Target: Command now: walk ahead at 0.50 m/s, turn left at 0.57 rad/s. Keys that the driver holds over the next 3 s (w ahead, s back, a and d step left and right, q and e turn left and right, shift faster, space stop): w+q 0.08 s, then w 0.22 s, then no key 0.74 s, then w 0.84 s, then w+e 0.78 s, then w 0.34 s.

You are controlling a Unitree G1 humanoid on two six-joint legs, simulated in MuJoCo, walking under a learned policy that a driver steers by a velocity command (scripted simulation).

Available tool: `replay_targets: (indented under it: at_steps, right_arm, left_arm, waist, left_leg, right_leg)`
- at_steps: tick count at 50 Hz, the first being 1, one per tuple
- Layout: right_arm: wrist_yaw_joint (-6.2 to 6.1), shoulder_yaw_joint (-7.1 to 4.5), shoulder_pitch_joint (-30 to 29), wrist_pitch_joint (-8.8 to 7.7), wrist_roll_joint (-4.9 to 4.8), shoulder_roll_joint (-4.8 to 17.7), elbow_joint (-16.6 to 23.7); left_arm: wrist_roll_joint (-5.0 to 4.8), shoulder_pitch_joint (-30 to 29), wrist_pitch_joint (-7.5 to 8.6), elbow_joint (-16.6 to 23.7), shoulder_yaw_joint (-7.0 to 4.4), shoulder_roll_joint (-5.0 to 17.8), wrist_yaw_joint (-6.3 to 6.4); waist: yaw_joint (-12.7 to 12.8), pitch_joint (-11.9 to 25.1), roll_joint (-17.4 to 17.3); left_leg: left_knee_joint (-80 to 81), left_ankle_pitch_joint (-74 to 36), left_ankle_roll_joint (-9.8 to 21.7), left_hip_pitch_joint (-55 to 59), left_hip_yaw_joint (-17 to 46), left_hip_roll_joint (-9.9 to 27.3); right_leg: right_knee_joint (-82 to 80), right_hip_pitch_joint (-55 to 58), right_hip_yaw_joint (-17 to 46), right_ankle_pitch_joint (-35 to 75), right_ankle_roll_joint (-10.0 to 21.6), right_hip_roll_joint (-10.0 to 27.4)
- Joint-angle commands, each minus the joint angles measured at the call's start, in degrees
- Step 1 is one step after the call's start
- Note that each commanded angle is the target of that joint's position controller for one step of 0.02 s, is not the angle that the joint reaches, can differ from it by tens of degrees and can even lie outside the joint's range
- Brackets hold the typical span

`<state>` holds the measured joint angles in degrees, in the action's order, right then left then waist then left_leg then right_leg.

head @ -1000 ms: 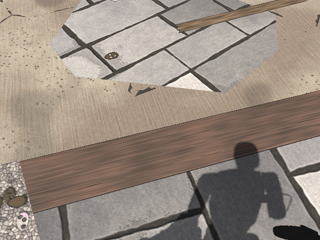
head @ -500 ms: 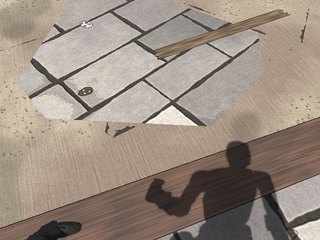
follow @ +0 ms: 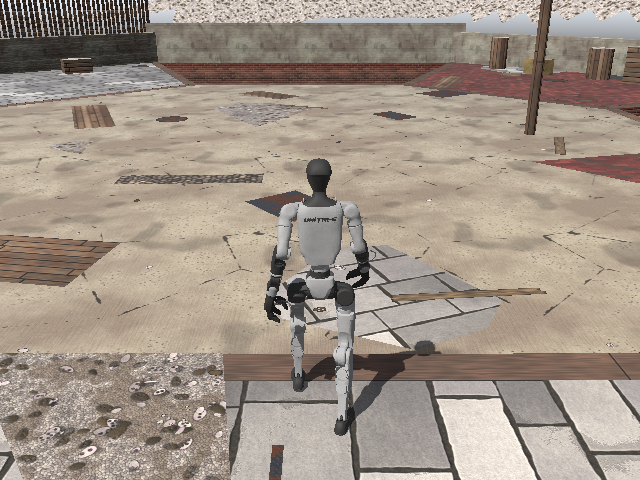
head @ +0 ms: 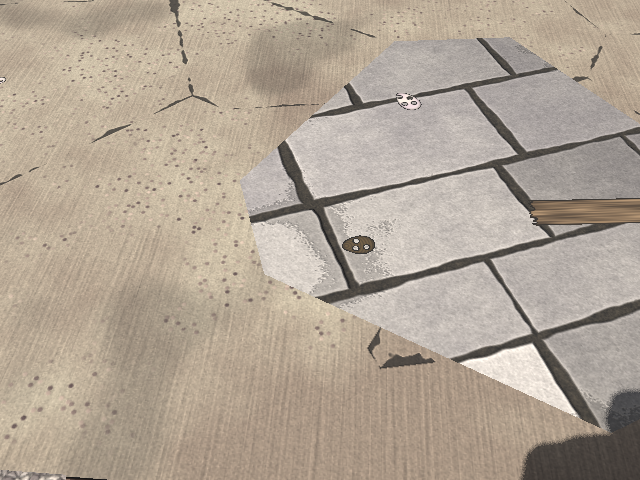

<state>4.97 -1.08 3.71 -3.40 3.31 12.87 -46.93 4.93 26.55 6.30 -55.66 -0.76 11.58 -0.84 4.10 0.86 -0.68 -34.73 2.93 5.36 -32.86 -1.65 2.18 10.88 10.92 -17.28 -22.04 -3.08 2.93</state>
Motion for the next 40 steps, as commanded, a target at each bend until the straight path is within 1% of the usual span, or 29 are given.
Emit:
replay_targets:
  at_steps: [1,2,3,4,5,6,7,8,10,14,16,17,18,21,22,23,24,25,26,27,28,29,32,34,35,36,37,38,40]
  right_arm:
    - [-1.11,-2.68,0.24,-1.86,-1.58,7.15,3.75]
    - [-2.19,-4.14,7.28,-2.73,-1.97,10.07,2.13]
    - [-3.84,-4.94,20.50,-2.51,-1.93,11.98,-0.46]
    - [-4.53,-4.59,34.18,-1.31,-0.99,12.98,-4.67]
    - [-4.43,-6.01,36.97,-2.68,0.22,14.38,-7.93]
    - [-4.40,-6.61,31.93,-3.72,-0.84,14.22,-7.26]
    - [-4.05,-4.89,26.35,-4.15,-1.36,9.77,-6.77]
    - [-3.44,-3.46,21.70,-4.45,-1.92,5.53,-6.37]
    - [-2.73,-1.61,14.56,-3.98,-1.52,1.79,-3.70]
    - [-1.81,-2.32,13.89,-4.96,0.47,5.69,-2.59]
    - [-0.60,-2.72,18.25,-4.13,0.66,7.24,-3.71]
    - [-0.11,-3.16,19.04,-3.94,0.45,8.28,-3.65]
    - [0.23,-3.15,17.25,-3.98,2.03,8.73,-2.87]
    - [-0.49,-3.07,10.51,-4.34,0.26,9.26,0.18]
    - [-0.44,-2.99,7.23,-4.74,-0.22,9.07,1.41]
    - [0.06,-1.98,10.84,-5.10,-0.65,4.50,1.75]
    - [0.21,-0.79,27.54,-4.62,0.31,-2.55,-1.32]
    - [-1.11,-2.28,21.76,-3.13,-1.20,2.91,0.73]
    - [-2.78,-2.51,17.12,-1.98,-0.01,4.99,1.66]
    - [-4.09,-2.75,16.19,-0.94,1.37,6.28,1.57]
    - [-5.12,-1.82,16.10,-0.68,2.70,3.50,1.34]
    - [-5.03,-1.04,17.11,-0.44,3.33,1.03,0.61]
    - [-1.44,-0.75,20.74,0.28,0.43,-1.12,-1.48]
    - [0.22,-1.91,20.61,0.52,-1.25,2.04,-1.64]
    - [0.06,-2.63,19.82,0.06,-1.96,3.90,-1.40]
    - [-0.50,-3.19,22.10,-0.70,-1.61,5.38,-1.90]
    - [-1.29,-3.91,16.88,-1.49,-2.68,9.29,0.58]
    - [-0.77,-4.01,6.67,-2.03,-3.87,11.74,3.78]
    - [0.01,-3.42,3.57,-1.50,-3.64,7.93,3.80]
  left_arm:
    - [-0.09,0.54,-0.18,1.63,-3.13,12.16,0.80]
    - [1.27,1.64,0.13,1.62,-2.73,11.56,0.44]
    - [2.44,5.63,0.88,3.84,-0.47,5.53,-0.12]
    - [1.78,0.63,1.21,5.18,-0.33,6.33,-2.66]
    - [-1.42,-9.93,0.93,7.02,-0.02,4.97,-4.09]
    - [-1.68,-17.01,1.36,8.49,-0.21,5.99,-3.43]
    - [-0.23,-14.74,1.35,8.65,-0.93,8.32,-2.16]
    - [0.37,-13.07,1.31,8.16,-0.72,7.02,-1.22]
    - [0.59,-10.63,-0.24,7.11,0.32,2.92,-0.50]
    - [-0.44,-15.39,-1.37,8.15,0.82,2.97,-0.95]
    - [-0.96,-21.81,-1.11,10.23,1.28,2.03,-1.63]
    - [-1.56,-22.71,-0.77,10.66,1.01,3.28,-1.87]
    - [-0.41,-16.75,0.02,8.92,0.60,4.31,-2.20]
    - [-0.89,-6.53,2.13,5.86,-2.81,11.61,-0.99]
    - [-1.50,2.09,2.89,3.65,-3.69,13.40,-0.18]
    - [-2.46,11.31,3.28,2.39,-4.16,16.28,0.47]
    - [-1.73,6.25,2.55,5.08,-2.54,15.37,-0.69]
    - [-0.09,0.37,2.92,6.31,-3.24,14.48,-0.96]
    - [-1.51,-6.21,2.88,7.34,-3.09,12.40,-0.98]
    - [-2.80,-13.16,2.20,9.38,-1.18,6.78,-0.71]
    - [-2.44,-17.09,1.91,10.55,0.50,2.08,-0.28]
    - [-2.48,-18.21,1.36,10.70,1.02,0.79,-0.16]
    - [-3.32,-21.56,1.75,9.84,-0.47,7.23,-1.46]
    - [-4.12,-21.56,1.87,8.97,-0.88,9.27,-3.71]
    - [-4.75,-20.36,1.68,8.30,-0.74,9.14,-5.04]
    - [-4.44,-19.80,1.41,8.02,-0.77,8.88,-6.01]
    - [-5.92,-14.83,0.97,7.96,-0.73,6.37,-6.15]
    - [-6.41,-4.65,0.18,6.28,-1.53,7.00,-5.18]
    - [-4.76,-12.07,-1.10,8.38,-2.74,9.16,-3.46]
  waist:
    - [-5.70,-2.88,5.70]
    - [-7.62,2.58,4.94]
    - [-9.43,17.38,-3.11]
    - [-14.65,24.81,-5.57]
    - [-18.41,11.61,-1.10]
    - [-17.94,0.49,-1.90]
    - [-13.05,1.58,-2.41]
    - [-9.12,-0.72,-3.08]
    - [-3.51,-2.18,-2.22]
    - [-4.22,-2.66,-0.57]
    - [-6.59,-2.16,-2.06]
    - [-6.57,-1.40,-2.20]
    - [-3.84,0.22,-2.85]
    - [2.08,0.88,-0.77]
    - [6.26,2.51,1.53]
    - [7.74,10.79,11.32]
    - [-2.00,22.02,18.83]
    - [-1.05,11.01,7.69]
    - [-2.03,5.07,5.61]
    - [-4.42,6.89,0.07]
    - [-6.31,5.79,0.47]
    - [-8.27,4.68,0.93]
    - [-11.49,2.96,2.13]
    - [-11.68,3.02,1.95]
    - [-11.39,3.41,1.95]
    - [-11.72,4.96,2.67]
    - [-7.38,7.95,-2.21]
    - [0.46,9.37,-5.52]
    - [-1.29,6.04,-3.15]
  left_leg:
    - [4.37,1.64,2.98,7.56,-4.86,-6.52]
    - [0.10,-2.89,5.55,22.94,-4.14,-8.43]
    - [-4.01,-6.08,15.30,54.12,12.96,0.42]
    - [10.15,-2.00,21.57,67.31,37.62,11.38]
    - [14.96,2.73,16.54,64.60,38.68,12.73]
    - [16.24,6.17,13.14,51.72,32.29,11.53]
    - [17.00,5.12,12.90,41.70,28.72,10.30]
    - [18.44,3.72,12.48,30.69,24.97,9.51]
    - [23.55,6.16,11.92,14.78,21.40,8.32]
    - [24.95,1.72,10.03,6.60,13.63,4.88]
    - [22.41,-4.54,9.18,4.58,10.63,2.77]
    - [20.32,-8.80,9.06,5.72,10.78,3.08]
    - [15.19,-14.32,8.23,3.25,10.09,3.18]
    - [2.88,-26.48,3.47,2.99,9.20,1.21]
    - [-7.11,-29.19,1.01,-0.55,8.64,-1.33]
    - [-29.22,-7.64,-2.50,-0.67,5.95,-7.70]
    - [-44.93,38.32,-5.68,-6.19,6.56,-11.51]
    - [-51.67,35.79,-5.40,-12.85,11.45,-8.72]
    - [-52.96,30.93,-6.12,-17.69,11.19,-4.01]
    - [-49.21,26.52,-7.12,-13.97,10.70,-0.61]
    - [-42.88,23.47,-9.19,-9.72,11.60,2.03]
    - [-37.65,23.10,-11.20,-2.10,10.17,3.73]
    - [-19.77,12.82,-14.39,18.46,-0.24,2.46]
    - [-8.59,5.94,-13.73,23.36,-2.38,0.16]
    - [-2.24,0.42,-12.16,24.49,-1.89,-0.11]
    - [-1.78,-7.53,-9.93,27.09,0.21,0.90]
    - [3.26,-21.38,-4.60,26.48,3.15,3.63]
    - [5.86,-22.95,2.07,22.11,5.94,6.73]
    - [7.70,-4.62,0.08,14.88,4.91,4.62]
  right_leg:
    - [11.35,-1.58,0.50,61.39,11.59,14.25]
    - [21.82,-10.17,-0.76,62.37,9.08,11.81]
    - [40.27,-32.88,0.67,45.31,3.28,7.11]
    - [56.02,-45.24,7.02,-7.97,0.32,-2.98]
    - [63.33,-59.90,18.23,-8.44,3.18,-3.15]
    - [65.58,-64.38,21.76,-5.88,4.14,1.04]
    - [62.75,-58.05,22.84,-3.08,5.24,2.80]
    - [60.27,-52.04,22.51,-0.31,6.04,4.53]
    - [56.29,-43.11,21.15,1.04,5.99,5.41]
    - [38.03,-39.53,17.24,15.49,3.78,4.29]
    - [31.92,-34.36,14.91,23.51,2.90,1.09]
    - [30.14,-33.08,15.14,26.46,2.55,-0.08]
    - [38.12,-27.80,15.58,33.97,2.69,-0.62]
    - [34.79,-16.64,12.89,24.58,3.21,-3.75]
    - [30.31,-7.51,13.20,26.47,5.54,-3.98]
    - [22.70,2.29,23.02,50.96,16.56,5.29]
    - [15.20,7.30,47.74,67.46,33.85,22.20]
    - [12.40,-3.13,52.51,57.13,32.22,23.40]
    - [11.03,-11.76,49.40,41.28,29.42,22.45]
    - [9.41,-18.74,44.72,34.97,26.28,19.44]
    - [8.55,-25.21,39.46,37.19,23.98,16.91]
    - [7.87,-31.92,33.71,37.61,20.65,13.18]
    - [8.13,-47.30,15.86,36.63,12.56,1.53]
    - [12.95,-44.92,16.90,35.13,12.00,2.44]
    - [16.14,-41.74,18.50,36.18,11.75,3.46]
    - [19.14,-39.66,20.31,39.31,11.22,5.17]
    - [20.45,-34.60,19.18,32.01,7.63,2.87]
    - [20.09,-28.27,15.57,18.93,4.38,-0.50]
    - [20.80,-25.47,13.29,13.05,4.38,-1.83]
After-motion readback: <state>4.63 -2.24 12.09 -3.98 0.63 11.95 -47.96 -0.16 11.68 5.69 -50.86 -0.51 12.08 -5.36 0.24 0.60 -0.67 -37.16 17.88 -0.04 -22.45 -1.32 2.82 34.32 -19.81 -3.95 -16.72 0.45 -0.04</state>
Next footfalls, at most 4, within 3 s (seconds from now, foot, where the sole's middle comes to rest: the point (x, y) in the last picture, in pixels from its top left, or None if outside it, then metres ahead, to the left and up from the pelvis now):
0.04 left None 0.19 0.12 -0.76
0.44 right None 0.42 -0.06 -0.76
0.72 left None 0.39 0.18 -0.76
1.76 left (284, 371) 0.81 0.18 -0.89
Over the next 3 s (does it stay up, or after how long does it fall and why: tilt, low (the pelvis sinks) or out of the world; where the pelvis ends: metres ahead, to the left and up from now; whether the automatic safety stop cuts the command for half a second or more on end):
stays up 1.33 -0.01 -0.10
